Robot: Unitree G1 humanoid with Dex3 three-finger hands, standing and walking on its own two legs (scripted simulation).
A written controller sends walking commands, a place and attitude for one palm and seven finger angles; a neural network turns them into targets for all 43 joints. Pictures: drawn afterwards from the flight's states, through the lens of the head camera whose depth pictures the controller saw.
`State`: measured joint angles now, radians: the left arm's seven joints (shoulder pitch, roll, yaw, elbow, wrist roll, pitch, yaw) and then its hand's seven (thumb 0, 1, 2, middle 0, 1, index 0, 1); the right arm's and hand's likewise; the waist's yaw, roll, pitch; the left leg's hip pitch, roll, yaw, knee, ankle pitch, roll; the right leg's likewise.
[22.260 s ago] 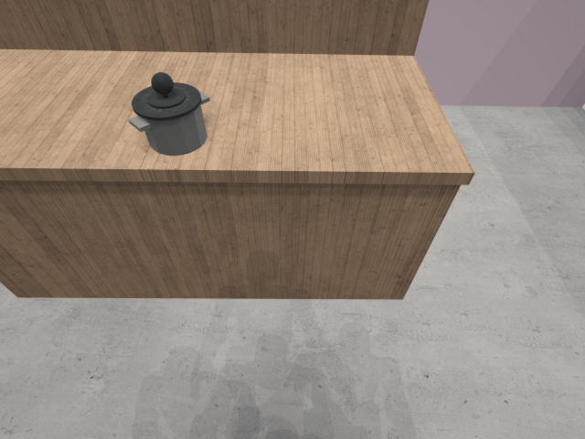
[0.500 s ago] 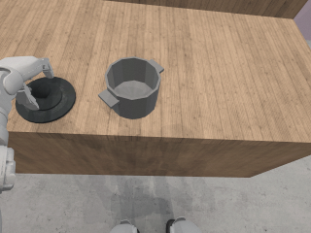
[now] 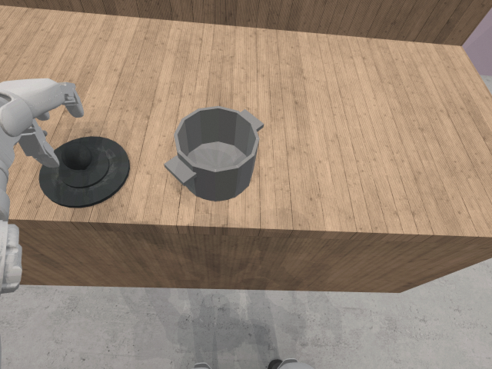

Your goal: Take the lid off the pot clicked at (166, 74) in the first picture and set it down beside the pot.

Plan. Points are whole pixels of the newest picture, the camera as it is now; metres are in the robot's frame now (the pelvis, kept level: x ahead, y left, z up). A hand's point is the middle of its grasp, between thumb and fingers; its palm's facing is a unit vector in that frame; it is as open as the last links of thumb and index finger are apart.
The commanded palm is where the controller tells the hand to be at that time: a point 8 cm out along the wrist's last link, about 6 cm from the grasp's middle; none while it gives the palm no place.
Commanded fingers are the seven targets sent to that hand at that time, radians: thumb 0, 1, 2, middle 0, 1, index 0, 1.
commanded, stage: raise the empty hand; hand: left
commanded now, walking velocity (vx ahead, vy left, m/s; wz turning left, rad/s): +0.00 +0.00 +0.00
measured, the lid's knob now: (77, 156) +0.49 +0.29 -0.01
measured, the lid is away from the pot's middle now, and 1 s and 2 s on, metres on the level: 0.25 0.25 0.25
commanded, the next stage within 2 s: draw the hand back to the body in 0.58 s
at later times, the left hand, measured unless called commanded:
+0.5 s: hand (25, 101) +0.48 +0.31 +0.13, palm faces -0.39 -0.09 -0.92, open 10.9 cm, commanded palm +0.49 +0.29 +0.19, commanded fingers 0.00 0.10 0.41 -0.28 -0.99 -0.28 -0.99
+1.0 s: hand (24, 116) +0.46 +0.30 +0.13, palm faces -0.37 -0.06 -0.93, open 10.9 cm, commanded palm +0.44 +0.29 +0.19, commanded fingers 0.00 0.10 0.41 -0.28 -0.99 -0.28 -0.99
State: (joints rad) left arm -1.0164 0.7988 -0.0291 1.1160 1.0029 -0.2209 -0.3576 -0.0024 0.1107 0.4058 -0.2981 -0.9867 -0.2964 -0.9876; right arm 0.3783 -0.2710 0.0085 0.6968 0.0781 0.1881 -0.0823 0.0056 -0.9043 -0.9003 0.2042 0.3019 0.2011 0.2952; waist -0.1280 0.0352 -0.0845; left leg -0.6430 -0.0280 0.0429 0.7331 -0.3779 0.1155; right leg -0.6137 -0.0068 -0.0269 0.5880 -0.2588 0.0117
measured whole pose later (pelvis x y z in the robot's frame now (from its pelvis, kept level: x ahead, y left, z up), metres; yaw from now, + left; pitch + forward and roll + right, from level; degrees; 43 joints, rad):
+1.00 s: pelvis +0.02 +0.01 +0.02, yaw +2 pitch +11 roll -4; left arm -0.87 0.74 -0.04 0.89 0.93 -0.19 -0.38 0.00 0.11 0.41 -0.30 -0.99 -0.30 -0.99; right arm 0.31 -0.27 -0.01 0.65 0.07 0.23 -0.02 0.01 -0.91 -0.90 0.20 0.30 0.20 0.29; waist -0.07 0.05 -0.06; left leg -0.42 -0.07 0.03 0.54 -0.32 0.13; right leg -0.40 -0.04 -0.03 0.43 -0.22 0.00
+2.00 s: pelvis +0.01 -0.08 +0.03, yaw +2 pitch -2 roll -1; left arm -0.08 0.40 0.32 0.11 -0.08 -0.06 0.10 0.01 0.64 0.74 -0.24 -0.51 -0.24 -0.52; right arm 0.16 -0.26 0.02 0.69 0.06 -0.05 -0.06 0.01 -0.91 -0.90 0.20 0.30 0.20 0.29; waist 0.01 0.06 0.03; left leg -0.12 0.01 0.00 0.45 -0.30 0.00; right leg -0.14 0.04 -0.07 0.41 -0.25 -0.05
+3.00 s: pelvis +0.00 -0.05 +0.02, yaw +2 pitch -4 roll -1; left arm 0.53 0.33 0.28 -0.49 -0.07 -0.09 0.11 0.01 0.89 0.90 -0.21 -0.30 -0.21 -0.30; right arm 0.16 -0.21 0.03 0.64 0.03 -0.13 -0.07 0.02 -0.90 -0.90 0.20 0.30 0.20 0.30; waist 0.07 0.06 0.02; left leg -0.10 -0.02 0.01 0.48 -0.30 0.04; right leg -0.11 0.00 -0.05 0.43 -0.24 -0.01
